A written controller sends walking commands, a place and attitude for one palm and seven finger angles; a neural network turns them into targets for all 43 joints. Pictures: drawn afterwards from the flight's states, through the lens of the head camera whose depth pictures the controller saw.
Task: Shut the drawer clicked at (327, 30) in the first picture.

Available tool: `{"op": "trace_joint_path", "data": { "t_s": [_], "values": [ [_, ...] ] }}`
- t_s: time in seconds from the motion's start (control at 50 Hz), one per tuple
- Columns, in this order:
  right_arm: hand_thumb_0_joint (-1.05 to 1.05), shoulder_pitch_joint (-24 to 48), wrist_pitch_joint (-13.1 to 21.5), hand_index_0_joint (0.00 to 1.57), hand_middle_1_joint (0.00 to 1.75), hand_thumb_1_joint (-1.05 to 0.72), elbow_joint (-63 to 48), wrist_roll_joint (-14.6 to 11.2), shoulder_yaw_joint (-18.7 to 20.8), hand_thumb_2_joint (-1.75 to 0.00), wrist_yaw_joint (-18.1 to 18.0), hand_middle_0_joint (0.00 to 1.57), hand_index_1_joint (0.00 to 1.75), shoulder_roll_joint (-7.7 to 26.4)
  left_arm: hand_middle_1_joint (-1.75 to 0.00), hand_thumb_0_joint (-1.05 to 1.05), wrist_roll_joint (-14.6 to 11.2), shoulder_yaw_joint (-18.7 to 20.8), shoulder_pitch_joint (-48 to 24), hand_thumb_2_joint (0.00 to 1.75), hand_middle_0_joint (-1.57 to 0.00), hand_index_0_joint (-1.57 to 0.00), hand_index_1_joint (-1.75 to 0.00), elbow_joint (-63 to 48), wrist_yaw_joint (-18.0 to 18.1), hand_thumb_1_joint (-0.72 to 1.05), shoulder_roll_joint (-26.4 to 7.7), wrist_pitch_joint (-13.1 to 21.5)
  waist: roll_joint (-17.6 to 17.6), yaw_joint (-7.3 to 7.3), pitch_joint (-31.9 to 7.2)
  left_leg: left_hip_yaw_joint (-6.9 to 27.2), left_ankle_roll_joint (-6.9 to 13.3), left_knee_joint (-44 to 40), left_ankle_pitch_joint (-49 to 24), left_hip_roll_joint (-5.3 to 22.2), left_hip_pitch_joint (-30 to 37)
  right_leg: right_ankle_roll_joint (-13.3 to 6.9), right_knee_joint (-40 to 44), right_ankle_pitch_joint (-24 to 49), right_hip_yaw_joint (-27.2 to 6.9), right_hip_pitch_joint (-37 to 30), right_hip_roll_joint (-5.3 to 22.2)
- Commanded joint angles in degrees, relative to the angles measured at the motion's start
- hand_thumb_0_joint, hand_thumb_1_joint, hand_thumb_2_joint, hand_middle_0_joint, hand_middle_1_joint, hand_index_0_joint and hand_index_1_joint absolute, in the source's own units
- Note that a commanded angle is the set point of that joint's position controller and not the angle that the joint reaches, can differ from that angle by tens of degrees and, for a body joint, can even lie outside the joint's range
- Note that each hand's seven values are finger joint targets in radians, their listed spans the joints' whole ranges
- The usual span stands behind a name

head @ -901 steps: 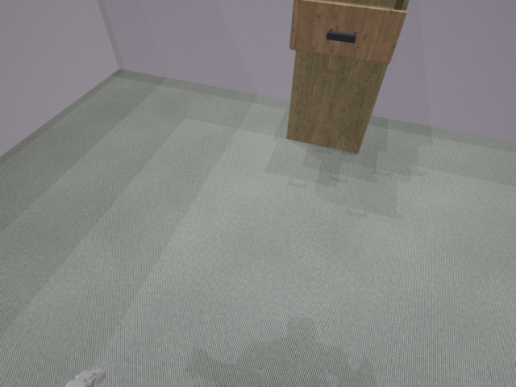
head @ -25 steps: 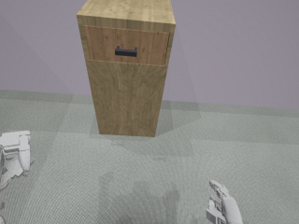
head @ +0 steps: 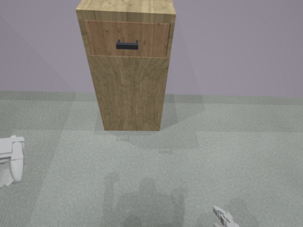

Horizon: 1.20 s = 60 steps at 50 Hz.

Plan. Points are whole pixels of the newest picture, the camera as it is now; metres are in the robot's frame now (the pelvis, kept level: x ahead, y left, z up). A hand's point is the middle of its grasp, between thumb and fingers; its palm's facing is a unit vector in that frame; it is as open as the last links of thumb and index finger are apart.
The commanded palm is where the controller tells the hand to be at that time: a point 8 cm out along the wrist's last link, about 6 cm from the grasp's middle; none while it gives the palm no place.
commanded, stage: let the arm hang, fingers relaxed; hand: left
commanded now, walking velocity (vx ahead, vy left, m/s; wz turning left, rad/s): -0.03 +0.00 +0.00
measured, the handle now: (127, 43) +0.93 +0.14 +0.01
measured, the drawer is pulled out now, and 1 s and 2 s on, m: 0.00 0.00 0.00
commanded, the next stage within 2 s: look to check the result in 1.18 s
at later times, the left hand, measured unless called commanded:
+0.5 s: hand out of the picture +0.05 +0.20 -0.18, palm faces +0.08 -0.97 -0.23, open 3.8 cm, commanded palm none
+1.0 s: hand out of the picture +0.02 +0.18 -0.17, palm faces +0.06 -0.98 -0.19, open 7.2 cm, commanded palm none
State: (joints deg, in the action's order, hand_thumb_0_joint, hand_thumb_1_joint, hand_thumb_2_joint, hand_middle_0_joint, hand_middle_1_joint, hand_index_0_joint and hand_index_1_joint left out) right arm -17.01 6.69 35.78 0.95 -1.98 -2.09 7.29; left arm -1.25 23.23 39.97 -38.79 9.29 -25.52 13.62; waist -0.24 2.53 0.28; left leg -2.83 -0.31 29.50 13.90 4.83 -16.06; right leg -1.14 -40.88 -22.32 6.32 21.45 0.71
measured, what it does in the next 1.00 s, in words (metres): steps on the spot: right foot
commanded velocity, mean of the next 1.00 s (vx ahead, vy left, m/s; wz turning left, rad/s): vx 0.00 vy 0.00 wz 0.00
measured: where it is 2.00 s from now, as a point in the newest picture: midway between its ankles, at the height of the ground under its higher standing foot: outside the picture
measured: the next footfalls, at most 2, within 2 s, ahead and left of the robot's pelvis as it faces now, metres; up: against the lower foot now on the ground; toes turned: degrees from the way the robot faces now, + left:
right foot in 0.04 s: +0.05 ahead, -0.12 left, +0.00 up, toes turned -5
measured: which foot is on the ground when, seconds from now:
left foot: down 0.00-1.00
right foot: up 0.00-0.02, down 0.04-1.00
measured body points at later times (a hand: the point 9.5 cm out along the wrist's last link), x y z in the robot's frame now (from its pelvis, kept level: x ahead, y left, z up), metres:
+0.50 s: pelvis +0.03 +0.00 -0.01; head +0.06 +0.01 +0.44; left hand +0.04 +0.25 -0.16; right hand +0.11 -0.24 -0.14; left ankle +0.04 +0.12 -0.74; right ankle +0.01 -0.12 -0.74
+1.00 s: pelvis +0.02 +0.01 +0.00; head +0.02 +0.00 +0.45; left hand +0.01 +0.23 -0.16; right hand +0.00 -0.20 -0.16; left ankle +0.04 +0.12 -0.74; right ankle +0.01 -0.12 -0.74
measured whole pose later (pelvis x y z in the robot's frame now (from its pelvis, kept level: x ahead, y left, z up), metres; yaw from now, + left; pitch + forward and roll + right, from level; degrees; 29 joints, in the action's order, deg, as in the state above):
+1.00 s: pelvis +0.02 +0.01 +0.00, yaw +2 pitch -3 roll +0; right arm -18.1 -0.9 64.5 1.1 0.1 -1.5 6.8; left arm 0.3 0.2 15.4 64.8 2.0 -7.6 -0.6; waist 0.9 0.7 2.5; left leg -6.5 1.0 24.4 11.3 1.6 -10.6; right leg 1.1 -24.6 -14.5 5.9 7.5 3.6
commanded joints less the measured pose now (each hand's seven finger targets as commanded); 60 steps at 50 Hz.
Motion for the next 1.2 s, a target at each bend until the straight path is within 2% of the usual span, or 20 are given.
{"op": "trace_joint_path", "data": {
  "t_s": [0.0,0.02,0.04,0.06,0.08,0.1,0.12,0.16,0.18,0.2,0.22,0.24,0.26,0.28,0.3,0.38,0.46,0.64,1.0,1.18],
  "values": [
    [0.0,8.03,-0.17,0.2,0.3,-0.9,-8.91,-0.6,4.86,-0.9,-1.71,0.2,0.3,10.15,-1.6,0.0,-0.58,6.81,-0.57,0.9,-1.4,-1.4,-1.6,-2.26,1.41,0.9,-5.43,0.94,0.11,-1.68,-1.58,1.64,3.41,3.07,17.64,2.67,-16.01,-2.46,17.8,-4.57,-6.2,-18.43,2.0],
    [0.0,8.25,-0.65,0.2,0.3,-0.9,-9.06,-0.94,5.09,-0.9,-1.81,0.2,0.3,9.65,-1.6,0.0,-0.82,7.02,-2.15,0.9,-1.4,-1.4,-1.6,-1.29,1.32,0.9,-6.54,0.35,-12.42,-1.2,-1.3,-0.43,1.88,16.22,14.82,-2.26,-19.3,-6.57,25.6,-7.67,-23.94,-16.59,11.82],
    [0.0,8.7,-0.25,0.2,0.3,-0.9,-8.64,-1.04,5.25,-0.9,-2.05,0.2,0.3,10.27,-1.6,0.0,-1.59,7.35,-4.44,0.9,-1.4,-1.4,-1.6,-1.16,1.31,0.9,-7.67,0.51,-15.06,-1.32,-0.37,0.55,1.25,25.18,12.46,-3.76,-18.99,-9.15,27.62,5.06,-30.26,-14.4,17.95],
    [0.0,12.93,2.29,0.2,0.3,-0.9,-2.36,-1.07,5.22,-0.9,3.25,0.2,0.3,11.25,-1.6,0.0,4.05,-14.61,-10.29,0.9,-1.4,-1.4,-1.6,39.12,-6.99,0.9,3.12,-9.72,-8.61,-0.86,-2.85,3.75,1.42,26.46,19.29,3.72,-25.71,-8.92,14.1,47.27,-15.92,-18.89,27.62],
    [0.0,5.44,-0.81,0.2,0.3,-0.9,-0.53,-1.76,5.77,-0.9,3.12,0.2,0.3,9.2,-1.56,0.0,4.46,-15.14,-11.66,0.9,-1.36,-1.36,-1.56,40.19,-7.98,0.9,5.39,-12.46,-10.61,1.04,-6.0,4.18,0.17,23.72,20.24,0.94,-12.84,-9.96,12.72,36.72,-16.78,-7.21,20.52],
    [0.0,2.31,-3.12,0.2,0.3,-0.9,0.95,-1.07,5.82,-0.9,3.07,0.2,0.3,10.53,-1.51,0.0,4.15,-14.95,-12.78,0.9,-1.32,-1.32,-1.51,40.55,-8.08,0.9,6.27,-13.02,-12.71,1.17,-4.08,1.21,-0.03,23.28,15.61,-1.08,-9.74,-8.36,11.81,29.91,-9.84,-3.89,15.09],
    [0.0,1.67,-4.76,0.2,0.3,-0.9,0.45,-0.95,4.91,-0.9,3.3,0.2,0.3,10.31,-1.47,0.0,3.29,-15.34,-14.84,0.9,-1.28,-1.28,-1.47,42.62,-7.98,0.9,6.76,-13.35,-14.78,0.47,-2.61,-0.33,0.43,18.13,12.03,-1.36,-8.93,-7.4,9.45,29.65,-5.64,-4.07,13.36],
    [0.0,1.91,-5.92,0.2,0.3,-0.9,0.99,0.21,4.56,-0.9,3.62,0.2,0.3,9.54,-1.38,0.0,3.13,-17.17,-17.96,0.9,-1.2,-1.2,-1.38,49.22,-8.41,0.9,6.52,-13.69,-14.34,0.35,-3.12,-1.28,1.01,8.46,1.17,-3.66,-2.67,-4.01,6.08,28.94,-3.77,-3.28,11.02],
    [0.0,2.48,-5.89,0.2,0.3,-0.9,1.08,0.8,4.69,-0.9,3.53,0.2,0.3,10.85,-1.34,0.0,3.09,-17.8,-17.45,0.9,-1.16,-1.16,-1.34,52.7,-8.71,0.9,6.65,-13.67,-12.19,-0.48,-3.33,1.58,2.26,6.61,-9.58,-2.17,0.31,-1.81,4.27,28.74,-3.35,-2.21,9.76],
    [0.0,2.91,-5.81,0.2,0.3,-0.9,1.47,1.36,4.97,-0.9,3.11,0.2,0.3,12.74,-1.3,0.0,3.17,-18.19,-17.3,0.9,-1.12,-1.12,-1.3,56.18,-8.78,0.9,7.16,-13.85,-8.34,-1.13,-4.24,6.66,4.1,5.52,-18.01,1.89,2.31,-0.03,3.07,23.61,-2.52,-1.02,7.34],
    [0.0,3.96,-5.9,0.2,0.3,-0.9,1.98,1.67,4.96,-0.9,2.59,0.2,0.3,13.89,-1.25,0.0,3.28,-18.42,-17.42,0.9,-1.08,-1.08,-1.25,59.43,-8.72,0.9,7.61,-14.1,-5.8,-2.22,-4.21,7.88,5.34,4.41,-19.52,4.01,1.14,1.05,4.76,18.25,-2.54,-2.67,5.56],
    [0.0,5.28,-6.22,0.2,0.3,-0.9,2.8,1.75,4.61,-0.9,2.31,0.2,0.3,13.54,-1.21,0.0,3.52,-18.62,-18.75,0.9,-1.04,-1.04,-1.21,62.39,-8.57,0.9,7.21,-14.28,-6.98,-2.75,-2.94,6.09,4.88,3.9,-14.69,3.05,-1.55,0.66,8.09,13.94,-4.76,-4.75,5.37],
    [0.0,5.95,-6.13,0.2,0.3,-0.9,3.87,1.52,4.34,-0.9,2.09,0.2,0.3,12.05,-1.17,0.0,3.29,-18.63,-20.01,0.9,-1.0,-1.0,-1.17,65.95,-8.72,0.9,5.59,-14.25,-3.1,-2.71,-1.34,4.29,3.5,4.18,-13.61,1.07,-2.72,0.46,9.54,17.08,-5.0,-5.87,6.84],
    [0.0,4.91,-6.31,0.2,0.3,-0.9,5.6,1.16,3.94,-0.9,2.07,0.2,0.3,10.89,-1.12,0.0,2.8,-19.2,-21.53,0.9,-0.96,-0.96,-1.12,69.67,-8.9,0.9,5.63,-14.39,4.09,-1.7,0.37,4.1,2.89,0.57,-7.7,0.68,-2.81,-0.17,11.25,10.78,-5.03,-4.89,6.89],
    [0.0,5.16,-6.5,0.2,0.3,-0.9,6.99,1.17,3.56,-0.9,1.94,0.2,0.3,10.76,-1.08,0.0,2.6,-19.39,-22.35,0.9,-0.92,-0.92,-1.08,72.83,-8.84,0.9,5.58,-14.3,6.62,-2.01,2.52,4.16,2.73,-0.67,-7.12,0.77,-3.45,-0.29,11.6,9.69,-5.09,-4.9,5.81],
    [0.0,2.82,-6.49,0.2,0.3,-0.9,10.91,0.78,3.69,-0.9,1.04,0.2,0.3,8.94,-0.91,0.0,2.11,-19.6,-20.1,0.9,-0.76,-0.76,-0.91,82.47,-8.02,0.9,7.29,-13.36,11.21,-2.28,-3.8,2.01,2.08,0.55,-17.69,1.04,3.27,-0.88,13.61,22.49,-4.6,-11.06,6.58],
    [0.0,0.64,-6.62,0.2,0.3,-0.9,14.37,0.14,3.9,-0.9,0.55,0.2,0.3,9.41,-0.73,0.0,1.9,-20.53,-21.52,0.9,-0.6,-0.6,-0.73,88.26,-7.98,0.9,7.26,-13.18,5.59,-1.89,-5.81,2.42,2.12,-1.32,-21.37,2.26,7.39,-0.64,15.15,23.39,-3.08,-12.89,6.02],
    [0.0,-1.2,-7.13,0.2,0.3,-0.9,21.33,0.0,3.56,-0.9,0.43,0.2,0.3,7.67,-0.34,0.0,1.83,-21.73,-21.41,0.9,-0.24,-0.24,-0.34,97.29,-7.53,0.9,9.57,-13.55,-1.76,-2.07,2.22,1.89,2.29,-7.69,-10.71,2.05,6.85,-0.22,20.49,13.96,-2.77,-10.37,6.31],
    [0.0,-5.83,-7.08,0.2,0.3,-0.9,27.88,0.12,3.34,-0.9,0.12,0.2,0.3,3.63,-0.3,0.0,1.71,-21.65,-20.04,0.9,-0.2,-0.2,-0.3,103.16,-7.0,0.9,12.52,-13.61,1.83,-2.18,7.49,1.78,1.92,-11.48,-1.13,1.21,3.51,-0.61,22.42,7.29,-3.47,-8.86,5.74],
    [0.0,-7.55,-6.97,0.2,0.3,-0.9,28.54,0.05,3.8,-0.9,-0.07,0.2,0.3,2.62,-0.3,0.0,1.79,-21.5,-18.53,0.9,-0.2,-0.2,-0.3,104.0,-6.76,0.9,14.01,-13.37,0.48,-2.02,5.98,1.7,2.1,-10.93,-0.96,1.55,4.42,-0.6,22.05,7.02,-3.47,-8.06,5.59]
  ]
}}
